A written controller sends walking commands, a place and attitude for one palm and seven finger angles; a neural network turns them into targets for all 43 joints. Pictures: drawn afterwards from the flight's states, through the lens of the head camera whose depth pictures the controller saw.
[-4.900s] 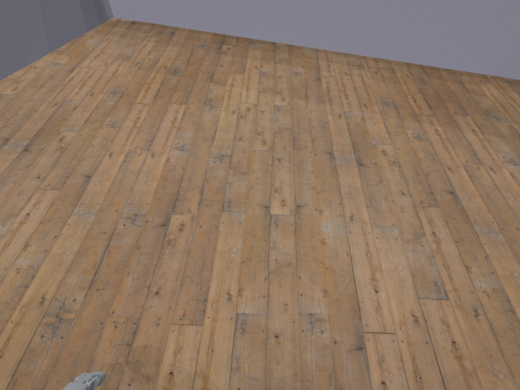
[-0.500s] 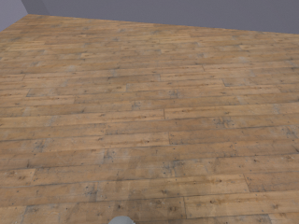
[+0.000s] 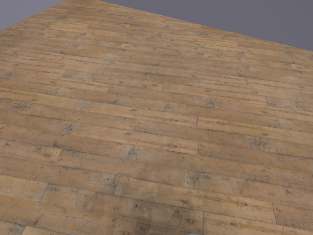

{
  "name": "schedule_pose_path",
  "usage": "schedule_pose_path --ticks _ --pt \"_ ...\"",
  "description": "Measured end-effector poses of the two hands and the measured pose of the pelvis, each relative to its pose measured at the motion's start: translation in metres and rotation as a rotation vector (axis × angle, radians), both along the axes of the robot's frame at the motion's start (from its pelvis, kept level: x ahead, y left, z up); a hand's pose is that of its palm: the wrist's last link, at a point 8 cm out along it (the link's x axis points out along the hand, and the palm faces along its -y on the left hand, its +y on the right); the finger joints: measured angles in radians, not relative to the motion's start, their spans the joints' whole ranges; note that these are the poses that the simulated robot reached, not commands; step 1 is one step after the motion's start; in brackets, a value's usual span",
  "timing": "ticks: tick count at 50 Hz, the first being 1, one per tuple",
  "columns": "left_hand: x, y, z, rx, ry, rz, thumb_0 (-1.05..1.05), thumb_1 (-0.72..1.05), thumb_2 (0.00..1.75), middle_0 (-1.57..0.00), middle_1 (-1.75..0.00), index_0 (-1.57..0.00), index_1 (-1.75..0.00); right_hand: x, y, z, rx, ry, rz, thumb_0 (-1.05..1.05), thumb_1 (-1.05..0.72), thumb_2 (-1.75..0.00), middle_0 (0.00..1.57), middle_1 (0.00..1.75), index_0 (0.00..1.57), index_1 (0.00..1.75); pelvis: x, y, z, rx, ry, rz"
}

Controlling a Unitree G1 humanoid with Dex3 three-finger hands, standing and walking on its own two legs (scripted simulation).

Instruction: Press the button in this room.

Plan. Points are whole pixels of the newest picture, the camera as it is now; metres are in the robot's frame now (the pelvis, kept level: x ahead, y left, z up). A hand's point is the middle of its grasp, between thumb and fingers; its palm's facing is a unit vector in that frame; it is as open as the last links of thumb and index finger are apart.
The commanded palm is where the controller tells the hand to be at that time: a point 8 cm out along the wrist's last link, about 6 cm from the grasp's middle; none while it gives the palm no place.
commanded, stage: turn or walk to find it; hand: left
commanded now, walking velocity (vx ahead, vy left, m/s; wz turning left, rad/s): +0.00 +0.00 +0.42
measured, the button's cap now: out of the picture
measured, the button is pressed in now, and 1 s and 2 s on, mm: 0 0 0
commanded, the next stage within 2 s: none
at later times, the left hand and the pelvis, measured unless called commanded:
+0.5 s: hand out of the picture -0.03 +0.16 -0.16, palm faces +0.27 -0.93 -0.24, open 7.4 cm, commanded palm none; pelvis -0.03 -0.04 +0.00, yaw +15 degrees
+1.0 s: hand out of the picture -0.07 +0.22 -0.16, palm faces +0.45 -0.86 -0.24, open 7.4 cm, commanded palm none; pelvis -0.07 -0.01 +0.00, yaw +25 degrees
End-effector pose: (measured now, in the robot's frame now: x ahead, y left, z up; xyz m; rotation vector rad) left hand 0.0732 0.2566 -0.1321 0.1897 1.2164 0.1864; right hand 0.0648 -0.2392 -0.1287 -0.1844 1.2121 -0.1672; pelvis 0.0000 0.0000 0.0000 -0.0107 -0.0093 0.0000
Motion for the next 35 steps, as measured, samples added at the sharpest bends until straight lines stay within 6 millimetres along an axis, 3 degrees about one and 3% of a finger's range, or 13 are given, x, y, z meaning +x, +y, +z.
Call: schedule_pose_path --ticks 5,8,15,20,26,32,35 --pt "0.009 -0.022 0.009 0.015 -0.075 0.005 0.01 0.91 0.89 -0.19 -0.29 -0.2 -0.3 -0.011 -0.017 -0.015 0.028 0.029 0.011 0.0 -0.91 -0.9 0.21 0.3 0.2 0.3 -0.007 -0.017 -0.005 0.018 0.0 0.043" --pt "0.004 -0.037 0.012 0.034 -0.116 0.016 0.01 0.91 0.89 -0.19 -0.29 -0.2 -0.3 -0.016 -0.031 -0.028 0.046 0.045 0.02 0.0 -0.91 -0.9 0.21 0.3 0.2 0.3 -0.012 -0.03 -0.011 0.023 -0.005 0.072" --pt "-0.042 -0.056 0.021 0.034 -0.084 0.099 0.01 0.9 0.89 -0.2 -0.29 -0.2 -0.3 -0.019 -0.054 -0.023 0.041 0.099 0.081 0.01 -0.91 -0.9 0.2 0.3 0.2 0.3 -0.02 -0.044 -0.001 0.041 -0.016 0.154" --pt "-0.079 -0.059 0.015 0.018 -0.037 0.173 0.01 0.9 0.89 -0.2 -0.29 -0.2 -0.3 -0.016 -0.057 -0.019 0.016 0.139 0.139 0.01 -0.91 -0.9 0.2 0.3 0.2 0.3 -0.024 -0.044 0.001 0.043 -0.013 0.209" --pt "-0.135 -0.049 0.0 -0.011 0.045 0.269 0.01 0.9 0.89 -0.2 -0.29 -0.2 -0.3 0.008 -0.035 -0.013 -0.017 0.127 0.235 0.01 -0.91 -0.9 0.2 0.3 0.19 0.3 -0.034 -0.032 -0.002 0.031 -0.006 0.265" --pt "-0.195 -0.02 -0.028 -0.044 0.126 0.374 0.01 0.9 0.89 -0.2 -0.29 -0.2 -0.3 0.044 0.013 -0.006 -0.048 -0.001 0.348 0.01 -0.91 -0.9 0.2 0.3 0.19 0.3 -0.049 -0.007 -0.016 0.011 -0.007 0.317" --pt "-0.21 -0.009 -0.028 -0.044 0.165 0.4 0.01 0.91 0.89 -0.2 -0.29 -0.2 -0.3 0.05 0.033 0.004 -0.047 -0.047 0.381 0.0 -0.91 -0.9 0.2 0.3 0.2 0.3 -0.055 0.0 -0.012 0.004 -0.012 0.329"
